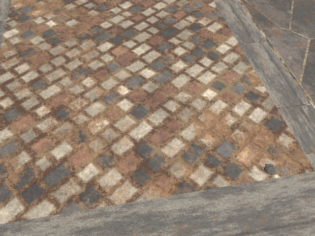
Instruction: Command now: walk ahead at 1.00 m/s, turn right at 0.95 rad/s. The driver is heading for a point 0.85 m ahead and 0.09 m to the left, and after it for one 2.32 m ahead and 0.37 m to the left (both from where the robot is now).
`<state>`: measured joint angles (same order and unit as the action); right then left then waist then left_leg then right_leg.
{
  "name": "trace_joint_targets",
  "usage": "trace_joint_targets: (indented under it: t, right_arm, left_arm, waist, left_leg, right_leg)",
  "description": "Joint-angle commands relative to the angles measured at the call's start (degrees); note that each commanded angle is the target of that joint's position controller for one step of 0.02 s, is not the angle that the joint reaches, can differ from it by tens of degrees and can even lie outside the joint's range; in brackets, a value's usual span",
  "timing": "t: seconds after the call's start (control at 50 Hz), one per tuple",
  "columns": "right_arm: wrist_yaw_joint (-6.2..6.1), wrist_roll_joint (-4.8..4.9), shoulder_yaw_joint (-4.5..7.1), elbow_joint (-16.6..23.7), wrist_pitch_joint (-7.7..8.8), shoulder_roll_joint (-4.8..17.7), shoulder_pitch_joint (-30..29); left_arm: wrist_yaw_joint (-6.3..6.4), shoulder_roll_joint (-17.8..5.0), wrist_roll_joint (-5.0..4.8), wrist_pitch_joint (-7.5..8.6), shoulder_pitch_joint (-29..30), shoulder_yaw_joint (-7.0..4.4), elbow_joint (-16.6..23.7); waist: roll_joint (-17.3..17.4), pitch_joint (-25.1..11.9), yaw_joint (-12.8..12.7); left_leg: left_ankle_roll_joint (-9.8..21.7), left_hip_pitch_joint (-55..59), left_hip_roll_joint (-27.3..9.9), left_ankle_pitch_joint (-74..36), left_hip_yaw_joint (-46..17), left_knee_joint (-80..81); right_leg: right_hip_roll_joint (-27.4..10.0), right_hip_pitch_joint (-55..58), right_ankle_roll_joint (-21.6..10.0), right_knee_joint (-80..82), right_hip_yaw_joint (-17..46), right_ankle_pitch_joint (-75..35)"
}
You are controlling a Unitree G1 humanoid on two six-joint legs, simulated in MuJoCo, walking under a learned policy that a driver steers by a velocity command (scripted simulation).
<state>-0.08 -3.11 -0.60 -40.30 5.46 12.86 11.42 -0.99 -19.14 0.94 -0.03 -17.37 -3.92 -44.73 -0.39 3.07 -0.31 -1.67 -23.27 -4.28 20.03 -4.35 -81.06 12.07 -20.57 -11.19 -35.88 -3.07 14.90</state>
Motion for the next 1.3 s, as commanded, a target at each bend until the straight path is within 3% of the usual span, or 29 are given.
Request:
trace_joint_targets:
  t: [0.02, 0.12, 0.2, 0.24, 0.28, 0.3, 0.32, 0.34, 0.38, 0.48, 0.54, 0.66, 0.68, 0.7, 0.72, 0.74, 0.76, 0.82, 0.84, 0.86, 0.94, 1.02, 1.04, 1.06, 1.08, 1.1, 1.12, 1.18, 1.3]
  right_arm:
    - [-0.21, -1.4, 1.95, 5.07, -1.62, 9.75, 2.65]
    - [1.27, 0.55, 0.19, 10.93, -2.23, 5.88, -11.96]
    - [1.17, 1.75, 0.67, 11.84, -1.7, 7.96, -14.93]
    - [0.53, 1.67, 1.81, 10.17, -1.45, 10.61, -9.66]
    - [-1.06, 1.51, 4.1, 5.36, -1.0, 14.67, 8.88]
    - [-2.25, 0.16, 5.38, 2.97, -0.65, 17.66, 21.5]
    - [-1.69, -1.79, 6.61, 1.85, -0.6, 23.58, 18.62]
    - [-0.58, -0.24, 6.4, 2.62, -1.07, 18.0, 13.01]
    - [0.52, 0.87, 5.38, 1.3, -1.07, 11.82, 8.99]
    - [0.78, 2.54, 4.53, -4.38, -0.1, 9.9, 14.42]
    - [0.65, 2.37, 5.83, -3.36, -0.14, 12.66, 11.37]
    - [1.67, 3.64, 6.82, -5.12, -0.23, 15.67, 15.24]
    - [1.8, 3.93, 6.87, -4.85, -0.08, 15.63, 14.51]
    - [1.53, 4.0, 5.67, -3.02, 0.46, 10.97, 13.26]
    - [1.16, 5.59, 4.19, -0.65, -0.09, 5.19, 18.03]
    - [0.65, 3.86, 4.49, -1.05, -1.27, 8.59, 14.16]
    - [0.78, 2.81, 4.84, -0.92, -2.04, 9.36, 9.15]
    - [1.45, 1.64, 5.11, -1.25, -4.75, 6.83, 8.4]
    - [1.76, 1.55, 5.09, -0.1, -5.48, 6.24, 6.94]
    - [0.84, 7.15, 5.28, 2.46, -4.85, 5.69, 4.96]
    - [2.95, 4.36, 4.13, 4.7, -3.44, 4.96, -0.06]
    - [4.31, 4.36, 7.08, 3.33, -4.4, 11.63, 7.73]
    - [3.83, 4.22, 8.74, 2.26, -4.83, 14.94, 13.95]
    - [2.85, 4.61, 9.71, 1.38, -5.14, 16.84, 16.58]
    - [1.35, 4.22, 9.73, 3.31, -5.49, 20.37, 11.97]
    - [2.0, 0.78, 8.92, 9.47, -3.75, 23.12, 6.61]
    - [2.58, 1.75, 9.18, 11.84, -3.91, 20.72, 3.33]
    - [1.76, 4.56, 7.82, 12.52, -3.97, 16.16, -3.13]
    - [-1.8, 4.29, 8.61, 12.15, -6.9, 16.52, -3.98]
  left_arm:
    - [0.89, -7.66, -0.46, 2.88, -1.53, -1.89, 3.83]
    - [0.1, -8.39, -0.79, 4.24, -2.72, -2.5, 3.81]
    - [0.05, -9.69, -1.35, 4.21, -5.35, -3.29, 3.03]
    - [0.62, -10.95, -0.96, 4.12, -4.64, -3.55, 2.96]
    - [0.25, -12.32, -0.11, 4.46, -2.22, -3.46, 2.68]
    - [0.47, -6.21, 0.48, 5.32, -1.68, -1.63, 3.26]
    - [-0.1, 2.6, -2.03, 5.56, -11.65, 0.76, 5.5]
    - [0.39, -1.55, -0.09, 5.11, -8.02, 1.33, 4.15]
    - [-0.57, -4.47, 1.53, 4.86, 3.29, 0.93, 5.94]
    - [-1.78, -1.3, 3.8, 4.02, 11.18, 3.11, 11.64]
    - [-2.91, -0.45, 2.1, 4.65, 18.57, 4.77, 15.05]
    - [-0.32, -5.1, 1.85, 4.93, 10.28, 2.38, 11.52]
    - [0.77, -6.81, 2.58, 5.24, 2.05, 1.33, 9.66]
    - [2.1, -11.29, 3.67, 5.4, -9.49, -0.32, 9.04]
    - [2.41, -14.7, 4.2, 4.55, -8.95, -1.1, 9.03]
    - [2.64, -10.32, 2.95, 4.21, -4.23, -0.76, 9.25]
    - [2.37, -5.03, 2.36, 4.65, -0.81, 0.47, 9.19]
    - [1.58, -0.45, 1.1, 5.79, 0.51, 1.63, 6.56]
    - [1.41, -0.47, 0.31, 6.09, 0.96, 1.55, 5.95]
    - [1.88, -0.4, -2.26, 6.3, 7.84, 0.45, 7.33]
    - [4.23, -4.84, -1.78, 5.13, 13.2, -0.98, 7.07]
    - [4.23, -9.59, -3.8, 4.75, 11.87, -2.61, 6.62]
    - [3.69, -9.28, -4.21, 4.68, 12.51, -2.57, 7.18]
    - [2.85, -5.77, -3.61, 4.83, 10.86, -1.61, 7.11]
    - [1.81, 1.06, 0.05, 4.87, 8.32, 0.31, 7.81]
    - [1.11, -2.56, -0.68, 5.43, -4.01, 0.82, 9.55]
    - [0.78, -9.31, -1.34, 5.58, 1.16, -0.15, 9.79]
    - [2.68, -8.6, -0.36, 3.91, 8.36, -0.48, 10.7]
    - [2.63, -2.65, -0.34, 2.65, 10.62, 0.52, 10.04]
  waist:
    - [5.63, -0.44, 3.2]
    - [1.16, 2.57, -0.92]
    - [-2.01, -0.49, -3.83]
    - [-2.33, -3.87, -1.37]
    - [-0.62, -13.7, 8.92]
    - [4.75, -20.38, 13.43]
    - [25.9, -24.64, 3.72]
    - [16.87, -17.7, 4.35]
    - [2.33, -7.27, 4.27]
    - [5.67, -0.65, 0.45]
    - [5.08, 1.53, 0.25]
    - [1.37, -6.18, -3.3]
    - [0.37, -11.27, -7.5]
    - [-6.18, -19.46, -12.07]
    - [-16.59, -24.62, -7.33]
    - [-10.65, -15.91, -5.88]
    - [-4.24, -7.68, -5.02]
    - [-4.92, -2.03, 0.05]
    - [-6.16, -1.92, 0.98]
    - [-9.86, -0.77, 1.79]
    - [-5.3, -1.69, 2.64]
    - [-5.36, -8.65, 7.33]
    - [-3.93, -11.66, 10.87]
    - [2.76, -10.66, 11.61]
    - [20.62, -8.37, 6.45]
    - [18.45, -26.69, 0.48]
    - [7.31, -30.21, 4.13]
    - [-2.32, -12.57, -0.26]
    - [0.35, -14.3, -1.18]
  left_leg:
    - [-1.73, -13.5, -3.37, 3.1, -0.39, 8.37]
    - [-2.55, -5.65, -1.45, -18.66, 3.96, 35.24]
    - [-0.82, -0.16, 1.93, -25.01, 3.01, 47.29]
    - [0.14, 6.33, 4.16, -19.92, 2.92, 50.89]
    - [2.11, 24.59, 4.26, -11.34, 4.93, 50.13]
    - [3.92, 36.75, -5.23, 6.22, -5.17, 49.67]
    - [11.41, 46.49, -19.59, 21.21, -42.47, 63.77]
    - [13.88, 40.87, -18.24, 28.71, -51.31, 67.8]
    - [13.74, 27.44, -12.1, 14.43, -32.32, 66.5]
    - [15.35, 16.21, -5.69, -4.63, -21.58, 70.34]
    - [14.2, 4.12, -2.25, -7.96, -15.23, 75.06]
    - [9.94, 8.2, -0.74, -37.22, -10.89, 56.92]
    - [8.76, 2.2, 2.09, -35.32, -9.07, 42.95]
    - [7.99, -6.15, 5.09, -16.92, -5.42, 23.76]
    - [7.32, -18.64, 8.34, 8.32, -1.35, 8.09]
    - [7.57, -24.29, 4.74, 2.97, -0.27, 3.42]
    - [7.02, -24.62, 2.28, -0.85, 0.38, 5.11]
    - [4.09, -18.73, 0.12, 1.82, 1.61, 10.33]
    - [3.64, -18.73, 0.16, 1.56, 2.08, 11.97]
    - [2.96, -22.03, -2.14, -0.71, 0.33, 14.29]
    - [1.87, -7.16, 1.16, -21.68, 7.41, 39.3]
    - [6.51, 11.45, 8.32, -22.53, 11.25, 43.38]
    - [8.9, 20.62, 9.2, -24.45, 10.16, 45.22]
    - [11.06, 29.33, 8.01, -29.3, 6.21, 49.13]
    - [16.16, 33.69, -0.15, -58.62, -8.21, 48.44]
    - [30.5, 45.29, -15.75, -57.1, -38.36, 52.57]
    - [29.2, 43.16, -14.68, -34.06, -40.54, 59.25]
    - [21.58, 19.59, -6.24, -25.14, -29.82, 61.86]
    - [16.5, 8.37, 1.18, -41.27, -20.74, 57.82]
  right_leg:
    - [-17.26, 5.84, -9.93, 23.82, 30.51, -4.83]
    - [-10.38, -2.83, -5.81, 26.3, 23.28, -12.74]
    - [-12.81, 7.47, -2.35, 22.0, 26.27, -24.05]
    - [-13.6, 13.44, -0.17, 14.99, 27.03, -34.95]
    - [-11.9, 12.58, 2.29, -7.6, 23.09, -43.29]
    - [-9.51, 4.36, 2.74, -27.14, 18.74, -28.88]
    - [-1.28, -14.28, 5.83, -42.66, 12.96, 12.85]
    - [-5.69, -22.29, 4.13, -45.55, 12.46, 8.99]
    - [-9.9, -21.23, 4.89, -39.89, 11.3, 1.93]
    - [-14.84, -20.98, 9.38, -24.25, 7.14, 4.96]
    - [-14.28, -8.82, 11.48, -6.45, 4.25, -6.2]
    - [-9.57, 16.71, 9.71, 5.43, 1.76, -7.62]
    - [-12.82, 28.49, 8.69, 4.54, 3.89, -4.73]
    - [-27.81, 40.09, 6.61, 8.05, 19.81, 16.45]
    - [-40.54, 44.63, 2.32, 19.5, 46.86, 35.04]
    - [-38.83, 36.85, 0.69, 22.33, 48.64, 32.56]
    - [-35.69, 29.93, 1.01, 20.41, 36.08, 15.1]
    - [-30.21, 19.19, 3.4, 16.6, 13.05, -35.97]
    - [-29.97, 18.3, 3.77, 17.1, 9.95, -40.55]
    - [-28.48, 18.97, 4.43, 18.3, 7.0, -37.94]
    - [-23.58, 9.75, 6.61, 20.1, -6.11, -36.41]
    - [-23.61, 11.44, 8.83, 3.69, -8.02, -53.5]
    - [-23.06, 8.69, 9.76, -6.86, -7.59, -49.78]
    - [-19.28, 0.05, 12.07, -20.98, -6.69, -20.89]
    - [-9.46, -12.3, 14.89, -45.3, -7.08, 24.65]
    - [-6.11, -21.06, 16.34, -58.65, 8.29, 26.41]
    - [-8.69, -20.71, 14.88, -55.87, 13.07, 19.18]
    - [-12.38, -18.32, 14.49, -40.57, 12.67, 11.7]
    - [-9.21, -8.26, 17.33, -17.77, 10.83, 3.11]
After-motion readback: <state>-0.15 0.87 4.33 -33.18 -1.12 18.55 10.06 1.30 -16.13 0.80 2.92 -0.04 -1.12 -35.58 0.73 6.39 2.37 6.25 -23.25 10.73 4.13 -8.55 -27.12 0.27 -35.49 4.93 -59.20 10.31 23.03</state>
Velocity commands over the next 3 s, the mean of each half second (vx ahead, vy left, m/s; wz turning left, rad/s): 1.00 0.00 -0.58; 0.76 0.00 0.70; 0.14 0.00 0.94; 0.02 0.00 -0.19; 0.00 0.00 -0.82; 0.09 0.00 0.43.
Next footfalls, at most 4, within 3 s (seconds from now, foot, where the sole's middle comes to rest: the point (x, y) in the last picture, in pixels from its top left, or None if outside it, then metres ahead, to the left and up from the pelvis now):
0.30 left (125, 229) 0.50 0.15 -0.75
0.70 right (197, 175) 0.75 -0.16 -0.75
1.06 left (151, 119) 1.08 0.05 -0.75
1.50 right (177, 98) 1.23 -0.09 -0.75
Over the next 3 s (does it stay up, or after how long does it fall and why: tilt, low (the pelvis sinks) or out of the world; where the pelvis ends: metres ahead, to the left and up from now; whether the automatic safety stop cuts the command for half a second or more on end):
stays up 1.16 -0.13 0.02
